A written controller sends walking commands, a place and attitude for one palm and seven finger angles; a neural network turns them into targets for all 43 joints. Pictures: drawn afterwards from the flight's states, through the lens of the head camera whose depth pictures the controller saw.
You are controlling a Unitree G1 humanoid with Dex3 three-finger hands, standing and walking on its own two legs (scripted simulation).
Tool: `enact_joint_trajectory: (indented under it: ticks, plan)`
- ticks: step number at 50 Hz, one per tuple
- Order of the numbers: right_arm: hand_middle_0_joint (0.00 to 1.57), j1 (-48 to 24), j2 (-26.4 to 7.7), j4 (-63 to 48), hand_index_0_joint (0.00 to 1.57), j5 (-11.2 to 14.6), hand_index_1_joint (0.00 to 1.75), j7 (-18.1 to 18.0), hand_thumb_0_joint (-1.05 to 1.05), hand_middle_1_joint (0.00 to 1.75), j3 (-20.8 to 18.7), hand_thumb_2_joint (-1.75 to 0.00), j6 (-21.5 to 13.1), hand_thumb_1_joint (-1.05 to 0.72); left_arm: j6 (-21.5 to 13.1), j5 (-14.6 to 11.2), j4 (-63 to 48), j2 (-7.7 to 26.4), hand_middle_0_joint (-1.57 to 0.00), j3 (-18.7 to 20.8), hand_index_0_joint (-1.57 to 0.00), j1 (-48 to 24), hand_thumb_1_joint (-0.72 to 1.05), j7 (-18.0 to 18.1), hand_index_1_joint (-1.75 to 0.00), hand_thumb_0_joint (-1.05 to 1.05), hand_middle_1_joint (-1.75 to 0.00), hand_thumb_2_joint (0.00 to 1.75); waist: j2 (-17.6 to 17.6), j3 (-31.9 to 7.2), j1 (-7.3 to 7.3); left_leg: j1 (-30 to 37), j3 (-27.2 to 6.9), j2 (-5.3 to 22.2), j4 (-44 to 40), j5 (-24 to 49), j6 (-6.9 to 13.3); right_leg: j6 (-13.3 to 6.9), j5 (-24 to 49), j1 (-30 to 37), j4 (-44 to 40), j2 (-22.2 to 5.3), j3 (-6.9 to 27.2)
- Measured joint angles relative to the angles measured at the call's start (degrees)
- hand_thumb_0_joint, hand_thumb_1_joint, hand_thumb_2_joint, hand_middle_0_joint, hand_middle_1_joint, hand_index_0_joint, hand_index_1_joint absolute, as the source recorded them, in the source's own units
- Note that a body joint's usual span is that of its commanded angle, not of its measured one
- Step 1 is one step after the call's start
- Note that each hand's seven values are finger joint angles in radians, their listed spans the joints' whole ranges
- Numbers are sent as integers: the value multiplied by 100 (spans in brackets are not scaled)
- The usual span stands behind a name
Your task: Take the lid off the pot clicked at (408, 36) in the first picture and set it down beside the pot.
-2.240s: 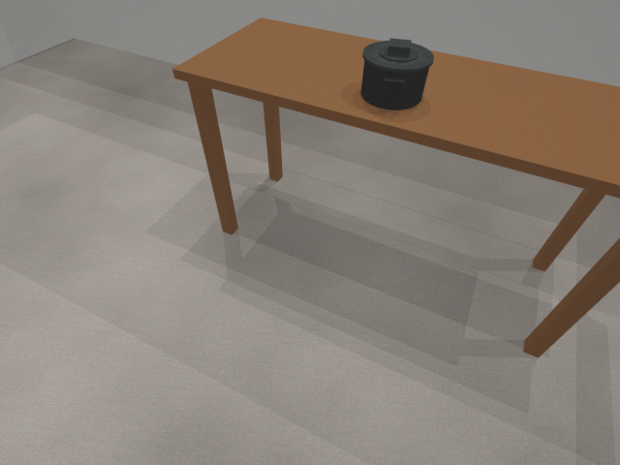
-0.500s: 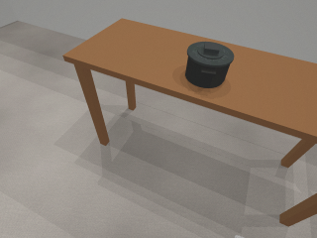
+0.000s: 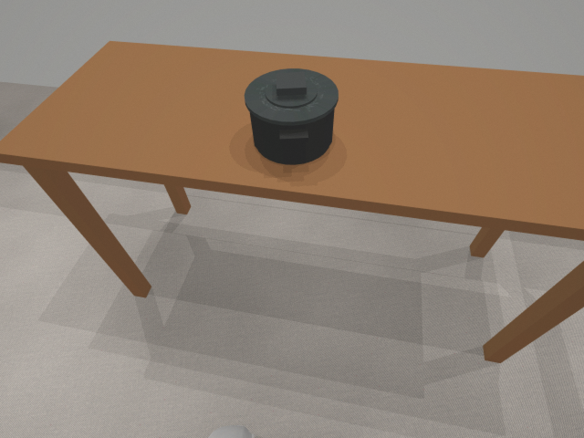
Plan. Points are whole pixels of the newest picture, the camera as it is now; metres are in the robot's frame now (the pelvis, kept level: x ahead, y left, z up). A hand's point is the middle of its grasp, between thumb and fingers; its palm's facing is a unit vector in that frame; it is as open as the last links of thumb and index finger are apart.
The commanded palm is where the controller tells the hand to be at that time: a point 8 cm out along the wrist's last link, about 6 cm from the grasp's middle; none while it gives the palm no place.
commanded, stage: turn to face it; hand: left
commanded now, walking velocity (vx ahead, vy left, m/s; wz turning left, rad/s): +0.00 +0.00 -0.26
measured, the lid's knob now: (290, 83) +0.69 +0.04 +0.11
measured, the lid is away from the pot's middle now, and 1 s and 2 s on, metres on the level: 0.00 0.00 0.00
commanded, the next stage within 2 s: take the last steps up to it in 0.06 s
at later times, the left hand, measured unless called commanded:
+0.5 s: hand (201, 431) +0.15 +0.16 -0.17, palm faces -0.13 -0.97 -0.21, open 7.4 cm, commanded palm none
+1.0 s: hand (210, 397) +0.21 +0.16 -0.18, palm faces -0.08 -0.98 -0.18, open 7.3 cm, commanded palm none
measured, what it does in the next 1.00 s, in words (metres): walks ahead: left foot, then right foot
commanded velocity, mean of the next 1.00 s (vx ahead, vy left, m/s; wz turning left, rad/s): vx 0.08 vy -0.02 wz -0.08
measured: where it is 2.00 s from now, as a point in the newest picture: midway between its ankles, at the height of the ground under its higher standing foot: outside the picture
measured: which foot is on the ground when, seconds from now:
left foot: up 0.00-0.12, down 0.14-0.48, up 0.50-0.80, down 0.82-1.00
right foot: down 0.00-0.16, up 0.18-0.46, down 0.48-0.82, up 0.84-1.00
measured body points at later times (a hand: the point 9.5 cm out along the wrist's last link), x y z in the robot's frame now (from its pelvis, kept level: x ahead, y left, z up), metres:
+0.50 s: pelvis +0.06 -0.01 -0.01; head +0.08 -0.03 +0.44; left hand +0.16 +0.22 -0.15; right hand -0.02 -0.22 -0.17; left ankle +0.02 +0.14 -0.73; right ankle +0.04 -0.11 -0.74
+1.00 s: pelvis +0.18 -0.01 +0.00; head +0.21 +0.00 +0.45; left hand +0.21 +0.21 -0.17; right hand +0.21 -0.25 -0.15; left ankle +0.21 +0.09 -0.74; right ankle +0.13 -0.12 -0.70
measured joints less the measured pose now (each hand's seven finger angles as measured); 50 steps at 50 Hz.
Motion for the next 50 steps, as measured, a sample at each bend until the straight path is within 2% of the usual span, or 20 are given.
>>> enact_joint_trajectory:
  ticks: [4, 7, 9, 11, 14, 18, 21, 23, 24, 26, 28, 30, 35, 40, 41, 43, 45, 46, 48, 50]
  plan:
    - [20, 67, 112, -32, 20, 22, 30, -8, 0, 29, 64, -90, -69, -92, 44, -4, 39, 24, -20, 6, -20, -32, 91, -22, -30, 0, -30, 90, -92, -73, -2, 368, -19, -99, -1024, 138, 49, 53, 22, 60, -81, 90, 167]
    - [20, 184, 185, -60, 20, 28, 30, -28, 0, 29, 130, -90, -166, -91, 85, -50, 46, 39, -20, 24, -21, -37, 91, -23, -30, 0, -30, 90, -85, -148, -28, 876, -38, -118, -2181, 727, 132, 137, -103, -2, 120, 212, 234]
    - [20, 247, 305, -49, 20, -7, 30, -39, 0, 29, 177, -90, -195, -91, 121, -73, 59, 106, -20, 49, -20, -83, 91, -31, -30, 0, -30, 90, -230, -163, -74, 896, 12, -175, -2222, 781, 250, 193, -512, -174, 543, 167, 282]
    - [20, 339, 411, -40, 20, -54, 30, -37, 0, 29, 250, -90, -213, -91, 144, -46, 87, 153, -20, 69, -20, -124, 91, -50, -29, 0, -30, 90, -317, -175, -106, 964, 79, -192, -2303, 768, 304, 241, -1118, -448, 1410, 143, 299]
    - [20, 484, 524, 41, 20, -83, 30, -37, 0, 29, 323, -90, -255, -91, 108, -11, 131, 187, -19, 91, -20, -123, 91, -125, -29, 0, -30, 90, -357, -210, -130, 1210, 181, -195, -2713, 910, 305, 282, -1210, -737, 2442, 29, 233]
    - [20, 664, 567, 158, 20, -100, 30, -10, 0, 30, 320, -90, -349, -91, 69, -7, 160, 142, -19, 57, -20, -83, 91, -183, -29, 0, -30, 90, -276, -235, -185, 1468, 310, -145, -3089, 1007, 269, 309, -1228, -667, 2211, -201, 21]
    - [21, 787, 535, 265, 20, -109, 30, 16, 0, 30, 272, -90, -382, -91, 15, -9, 175, 67, -19, 19, -20, -93, 91, -209, -29, 0, -30, 90, -158, -205, -273, 1535, 353, -61, -3031, 893, 192, 266, -1223, -338, 1307, -263, -116]
    - [21, 905, 499, 359, 20, -83, 30, 28, 0, 30, 242, -90, -375, -91, -85, -9, 173, 25, -19, -3, -20, -79, 91, -218, -29, 0, -30, 90, -119, -199, -284, 1490, 372, -8, -2705, 656, 106, 201, -794, 53, 450, -254, -189]
    - [21, 964, 475, 407, 20, -51, 30, 37, 0, 30, 225, -90, -365, -91, -161, -2, 178, 3, -19, -14, -20, -74, 91, -201, -29, 0, -30, 90, -103, -199, -267, 1381, 377, 25, -2359, 437, 144, 126, -489, 162, 215, -245, -174]
    - [21, 952, 369, 566, 20, -33, 30, 50, 0, 30, 179, -90, -251, -91, -268, -18, 245, -136, -19, -44, -20, -78, 91, -145, -29, 0, -30, 90, 95, -150, -237, 973, 163, 99, -1245, -285, 215, 100, -506, 219, 368, -126, -282]
    - [20, 885, 304, 674, 20, -41, 30, 67, 0, 30, 133, -90, -167, -91, -348, -43, 284, -225, -20, -18, -20, 38, 92, -46, -29, 0, -30, 90, 138, -165, -175, 502, 49, 48, -248, -368, 252, 90, -590, 418, 209, -81, -318]
    - [20, 793, 271, 666, 20, -48, 30, 85, 0, 29, 83, -90, -162, -91, -371, -35, 349, -211, -20, 10, -20, 195, 94, 28, -29, -1, -30, 90, 102, -203, -132, 134, 90, 31, 187, -182, 238, 87, -551, 635, -69, -71, -305]
    - [20, 429, 262, 402, 20, -22, 30, 136, 0, 29, 43, -90, -262, -91, -351, -8, 641, -154, -20, -50, -20, 558, 93, 25, -29, -1, -30, 90, -36, -217, -71, -132, 230, 4, -572, 417, 178, 144, -519, 1024, -499, -83, -197]
    - [20, 103, 333, 218, 20, -11, 30, 146, 0, 29, 118, -90, -439, -92, -309, -30, 878, -127, -20, -71, -20, 826, 92, 4, -29, 0, -30, 90, -153, -138, 38, 391, 273, -142, -1982, 1076, 246, 273, -933, 1269, -239, -74, -125]
    - [20, 68, 343, 186, 20, -28, 30, 134, 0, 29, 139, -90, -500, -91, -294, -41, 901, -121, -20, -68, -20, 883, 92, -2, -29, 0, -30, 90, -177, -138, 46, 514, 255, -173, -2174, 1233, 333, 282, -1132, 1189, 75, -79, -103]
    - [20, -23, 441, 157, 20, -66, 30, 88, 0, 29, 187, -90, -556, -91, -209, -59, 971, -66, -20, -54, -20, 842, 91, 4, -29, 0, -30, 90, -374, -88, 50, 527, 355, -282, -1946, 1023, 481, 209, -1594, 742, 1306, -171, 0]
    - [20, -28, 512, 140, 20, -66, 30, 23, 0, 29, 262, -90, -546, -91, -139, -66, 987, -47, -20, -68, -20, 731, 91, 37, -29, 0, -30, 90, -428, -84, 32, 656, 377, -333, -2033, 905, 540, 187, -1814, 230, 2409, -139, 68]
    - [20, -25, 547, 164, 20, -59, 30, -11, 0, 29, 296, -90, -530, -91, -125, -73, 973, -43, -19, -74, -20, 648, 91, 53, -29, 0, -30, 90, -439, -77, 30, 755, 368, -358, -2184, 945, 528, 215, -1781, 43, 2646, -154, 68]
    - [20, -54, 548, 241, 20, -18, 30, -112, -1, 29, 294, -90, -485, -93, -109, -86, 890, -68, -19, -98, -20, 472, 91, 80, -29, 0, -30, 90, -430, -47, 49, 954, 354, -405, -2517, 1086, 510, 297, -1624, -187, 2560, -226, 70]
    - [20, -105, 503, 324, 20, 1, 30, -132, -1, 30, 302, -90, -408, -94, -90, -94, 771, -107, -19, -135, -20, 307, 91, 99, -29, 0, -30, 90, -380, -10, 52, 1096, 321, -423, -2743, 1175, 516, 355, -1477, -259, 2068, -298, 56]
